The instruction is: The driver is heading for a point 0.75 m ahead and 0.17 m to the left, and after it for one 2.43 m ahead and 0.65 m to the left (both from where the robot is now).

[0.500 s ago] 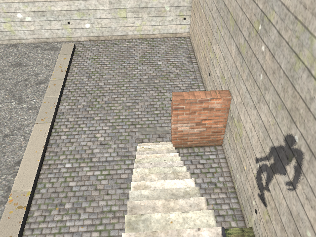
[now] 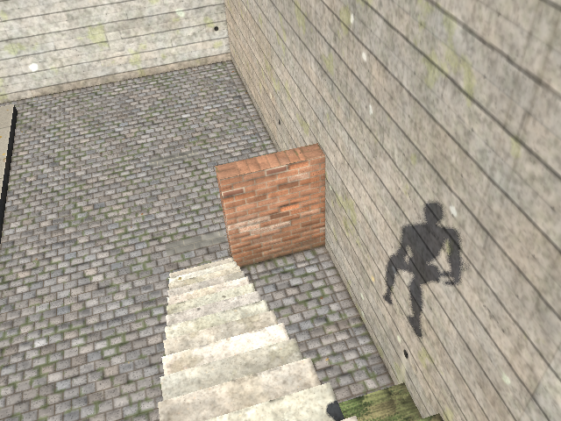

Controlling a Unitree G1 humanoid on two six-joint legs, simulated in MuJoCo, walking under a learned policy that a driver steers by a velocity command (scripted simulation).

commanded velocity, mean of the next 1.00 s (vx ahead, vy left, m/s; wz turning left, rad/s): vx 0.50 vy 0.00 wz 0.21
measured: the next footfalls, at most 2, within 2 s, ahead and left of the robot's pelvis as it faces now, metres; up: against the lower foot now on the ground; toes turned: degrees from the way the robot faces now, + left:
left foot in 0.16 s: +0.18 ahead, +0.10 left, -0.20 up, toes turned -2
right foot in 0.56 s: +0.35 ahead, -0.21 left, -0.20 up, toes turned +0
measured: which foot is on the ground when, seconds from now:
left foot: up 0.00-0.14, down 0.16-0.62, up 0.64-0.96, down 0.98-1.00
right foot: down 0.00-0.16, up 0.18-0.54, down 0.56-0.94, up 0.96-1.00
